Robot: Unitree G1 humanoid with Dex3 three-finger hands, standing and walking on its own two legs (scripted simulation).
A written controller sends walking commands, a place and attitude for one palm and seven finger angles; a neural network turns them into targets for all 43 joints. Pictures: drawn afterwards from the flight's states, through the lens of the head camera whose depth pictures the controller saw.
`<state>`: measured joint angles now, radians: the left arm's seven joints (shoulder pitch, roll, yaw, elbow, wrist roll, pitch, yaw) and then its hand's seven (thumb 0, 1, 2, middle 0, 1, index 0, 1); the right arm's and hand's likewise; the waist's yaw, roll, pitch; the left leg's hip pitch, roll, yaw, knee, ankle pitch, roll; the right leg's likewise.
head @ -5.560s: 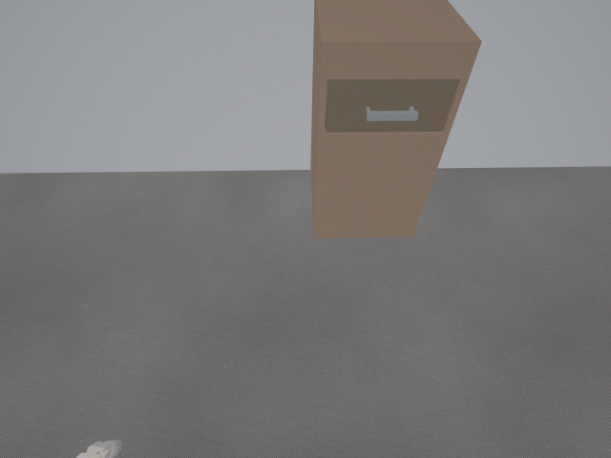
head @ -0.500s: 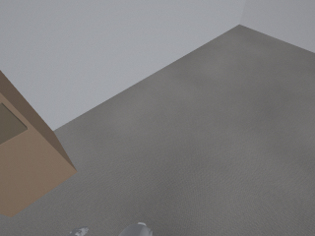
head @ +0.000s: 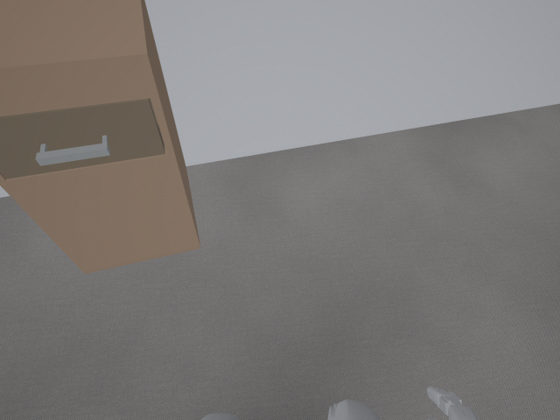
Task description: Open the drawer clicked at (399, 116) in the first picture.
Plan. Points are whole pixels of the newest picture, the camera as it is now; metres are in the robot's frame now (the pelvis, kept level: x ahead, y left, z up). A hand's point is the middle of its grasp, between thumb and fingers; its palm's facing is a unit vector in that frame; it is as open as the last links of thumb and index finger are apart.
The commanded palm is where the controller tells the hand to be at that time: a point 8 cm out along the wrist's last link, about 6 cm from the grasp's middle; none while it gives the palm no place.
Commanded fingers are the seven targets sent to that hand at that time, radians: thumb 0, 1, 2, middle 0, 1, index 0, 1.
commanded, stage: turn to face it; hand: left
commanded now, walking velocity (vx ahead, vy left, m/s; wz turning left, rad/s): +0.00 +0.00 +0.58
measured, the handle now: (74, 148) +0.65 +0.55 -0.13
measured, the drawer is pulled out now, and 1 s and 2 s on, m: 0.00 0.00 0.00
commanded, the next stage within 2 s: take the last steps up to it in 0.48 s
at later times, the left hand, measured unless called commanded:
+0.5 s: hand out of the picture +0.04 +0.16 -0.14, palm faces +0.27 -0.93 -0.26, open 7.4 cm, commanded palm none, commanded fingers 0.00 0.90 0.90 -0.20 -0.30 -0.20 -0.30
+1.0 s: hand out of the picture +0.00 +0.23 -0.16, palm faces +0.40 -0.90 -0.18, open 7.4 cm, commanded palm none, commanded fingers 0.00 0.90 0.90 -0.20 -0.30 -0.20 -0.30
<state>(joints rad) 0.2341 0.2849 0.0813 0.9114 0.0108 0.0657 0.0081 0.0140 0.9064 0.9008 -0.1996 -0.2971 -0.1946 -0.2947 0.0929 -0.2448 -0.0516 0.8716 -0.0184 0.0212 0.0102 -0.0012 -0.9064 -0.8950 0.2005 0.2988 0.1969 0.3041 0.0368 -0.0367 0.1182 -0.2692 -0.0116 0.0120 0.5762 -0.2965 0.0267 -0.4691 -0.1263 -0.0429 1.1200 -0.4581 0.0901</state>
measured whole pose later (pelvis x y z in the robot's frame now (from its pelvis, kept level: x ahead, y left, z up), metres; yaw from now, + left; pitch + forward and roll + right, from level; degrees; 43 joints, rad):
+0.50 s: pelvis +0.02 -0.04 +0.01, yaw +16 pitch +0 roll +2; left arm 0.23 0.16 0.02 0.88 0.02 0.00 0.02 0.01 0.90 0.90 -0.20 -0.30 -0.20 -0.30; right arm 0.21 -0.25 -0.09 0.97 -0.02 0.08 0.02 0.00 -0.91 -0.90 0.20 0.30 0.19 0.30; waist -0.01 0.03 0.07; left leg -0.45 0.02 -0.02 1.09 -0.41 -0.07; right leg -0.22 -0.10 -0.16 0.51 -0.28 -0.01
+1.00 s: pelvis +0.04 +0.04 +0.01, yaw +21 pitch -1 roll -1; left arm 0.26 0.21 0.05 1.04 0.03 0.02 -0.02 0.01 0.91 0.90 -0.20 -0.30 -0.19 -0.29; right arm 0.36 -0.15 -0.02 1.06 -0.01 -0.05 -0.02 0.00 -0.92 -0.89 0.20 0.30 0.20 0.30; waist 0.01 -0.03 0.02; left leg -0.02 -0.05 0.05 0.32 -0.27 0.08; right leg -0.51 -0.12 -0.06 1.00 -0.27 0.05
